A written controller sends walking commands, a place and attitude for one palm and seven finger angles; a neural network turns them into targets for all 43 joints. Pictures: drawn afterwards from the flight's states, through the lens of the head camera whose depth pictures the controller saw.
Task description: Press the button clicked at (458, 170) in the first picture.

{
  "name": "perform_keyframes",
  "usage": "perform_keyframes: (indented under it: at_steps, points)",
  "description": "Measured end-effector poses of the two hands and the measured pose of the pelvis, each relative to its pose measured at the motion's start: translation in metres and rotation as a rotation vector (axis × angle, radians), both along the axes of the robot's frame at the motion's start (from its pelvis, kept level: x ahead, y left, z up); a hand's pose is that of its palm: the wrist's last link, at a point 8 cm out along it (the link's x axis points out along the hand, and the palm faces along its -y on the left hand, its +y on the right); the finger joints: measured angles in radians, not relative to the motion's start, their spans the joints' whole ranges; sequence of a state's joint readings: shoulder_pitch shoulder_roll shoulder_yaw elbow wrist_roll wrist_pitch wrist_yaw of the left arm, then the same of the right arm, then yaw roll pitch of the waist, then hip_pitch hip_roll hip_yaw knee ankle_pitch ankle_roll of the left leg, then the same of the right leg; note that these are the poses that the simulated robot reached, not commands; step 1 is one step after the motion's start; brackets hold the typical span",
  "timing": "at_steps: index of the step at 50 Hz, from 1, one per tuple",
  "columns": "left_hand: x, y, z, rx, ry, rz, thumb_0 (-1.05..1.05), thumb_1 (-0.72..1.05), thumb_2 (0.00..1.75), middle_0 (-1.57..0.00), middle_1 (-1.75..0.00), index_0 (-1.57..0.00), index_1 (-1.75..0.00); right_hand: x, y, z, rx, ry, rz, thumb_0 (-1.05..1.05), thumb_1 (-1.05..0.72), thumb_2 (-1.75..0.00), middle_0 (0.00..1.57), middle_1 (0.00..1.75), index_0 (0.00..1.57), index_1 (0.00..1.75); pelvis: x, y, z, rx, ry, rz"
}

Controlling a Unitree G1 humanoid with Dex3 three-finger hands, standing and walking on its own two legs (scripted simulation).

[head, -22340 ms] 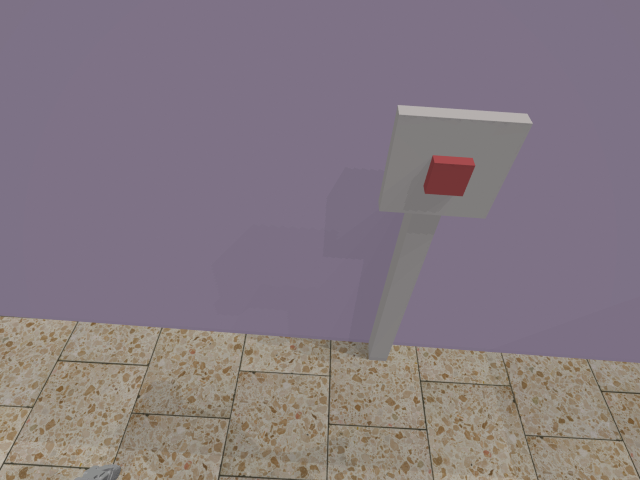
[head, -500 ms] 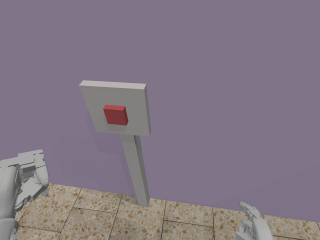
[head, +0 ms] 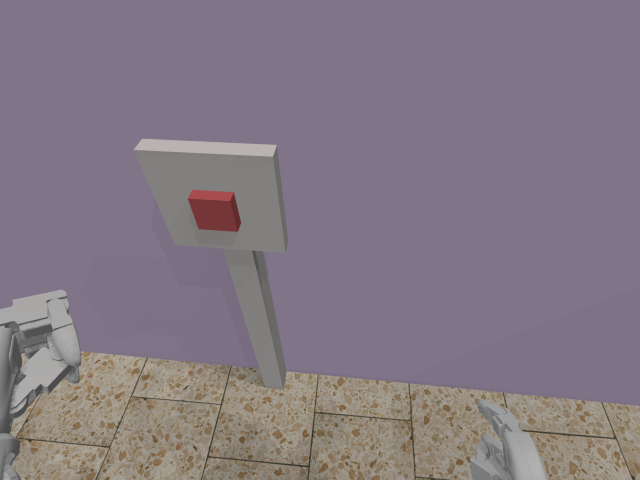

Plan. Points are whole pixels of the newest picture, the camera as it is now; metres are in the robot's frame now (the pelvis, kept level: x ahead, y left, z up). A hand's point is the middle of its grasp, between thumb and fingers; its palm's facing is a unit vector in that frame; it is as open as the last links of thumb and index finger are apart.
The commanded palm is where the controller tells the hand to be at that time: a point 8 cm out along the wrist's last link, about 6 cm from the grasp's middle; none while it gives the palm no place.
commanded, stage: step back with the hand held close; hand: left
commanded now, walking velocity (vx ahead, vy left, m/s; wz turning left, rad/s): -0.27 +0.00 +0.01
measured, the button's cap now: (216, 209) +0.50 +0.21 +0.05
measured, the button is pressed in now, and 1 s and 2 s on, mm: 0 0 0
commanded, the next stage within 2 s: stop stepping back and stand still in 1.26 s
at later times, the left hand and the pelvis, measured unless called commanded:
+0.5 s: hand (24, 407) +0.15 +0.26 +0.15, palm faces +0.34 -0.82 -0.46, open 3.1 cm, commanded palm +0.08 +0.31 +0.17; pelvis -0.05 +0.03 -0.01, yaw +0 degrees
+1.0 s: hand out of the picture +0.09 +0.25 +0.16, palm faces +0.35 -0.83 -0.44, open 3.1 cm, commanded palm +0.02 +0.30 +0.17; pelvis -0.10 +0.01 -0.01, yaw +2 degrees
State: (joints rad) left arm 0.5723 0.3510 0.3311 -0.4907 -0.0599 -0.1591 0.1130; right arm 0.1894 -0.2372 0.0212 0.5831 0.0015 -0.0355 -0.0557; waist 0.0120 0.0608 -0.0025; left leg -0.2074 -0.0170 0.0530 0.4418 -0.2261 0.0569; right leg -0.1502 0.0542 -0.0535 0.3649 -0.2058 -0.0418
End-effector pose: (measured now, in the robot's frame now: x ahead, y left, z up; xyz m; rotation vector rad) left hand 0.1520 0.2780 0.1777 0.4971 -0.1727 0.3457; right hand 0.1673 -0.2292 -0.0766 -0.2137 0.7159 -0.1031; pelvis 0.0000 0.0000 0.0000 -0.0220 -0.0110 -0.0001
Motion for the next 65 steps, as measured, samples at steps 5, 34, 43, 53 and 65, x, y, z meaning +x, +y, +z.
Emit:
perform_keyframes:
  at_steps: [5, 34, 43, 53, 65]
  points:
    - [0.000, 0.001, -0.011, 0.005, 0.071, -0.048, 0.01, 0.89, 0.90, -1.30, -1.50, -1.31, -1.50, -0.013, -0.004, -0.003, -0.027, 0.047, -0.051, 0.01, -0.91, -0.90, 0.20, 0.30, 0.21, 0.30, -0.004, 0.008, -0.001, 0.004, 0.024, -0.005]
    - [-0.056, 0.031, -0.001, 0.104, -0.075, -0.049, 0.01, 0.89, 0.90, -1.31, -1.50, -1.31, -1.50, -0.056, 0.027, 0.003, -0.086, 0.013, 0.018, 0.01, -0.90, -0.90, 0.20, 0.30, 0.21, 0.30, -0.057, 0.026, -0.013, -0.010, 0.040, 0.036]
    - [-0.078, 0.015, -0.002, 0.115, -0.077, -0.073, 0.01, 0.89, 0.90, -1.31, -1.50, -1.31, -1.50, -0.060, 0.021, -0.001, -0.073, -0.010, 0.062, 0.01, -0.90, -0.90, 0.20, 0.30, 0.21, 0.30, -0.082, 0.013, -0.018, -0.008, 0.031, 0.026]
    - [-0.104, 0.019, -0.002, 0.066, -0.130, -0.084, 0.01, 0.89, 0.90, -1.31, -1.50, -1.31, -1.50, -0.096, 0.009, 0.009, -0.129, 0.034, -0.005, 0.01, -0.90, -0.90, 0.20, 0.30, 0.21, 0.30, -0.108, 0.016, -0.016, -0.009, 0.069, 0.052]
    - [-0.164, 0.007, 0.009, 0.080, -0.101, -0.119, 0.01, 0.89, 0.90, -1.31, -1.50, -1.31, -1.50, -0.164, 0.028, 0.008, -0.037, -0.020, 0.033, 0.01, -0.90, -0.90, 0.20, 0.30, 0.21, 0.30, -0.168, 0.009, -0.007, -0.015, 0.063, -0.010]
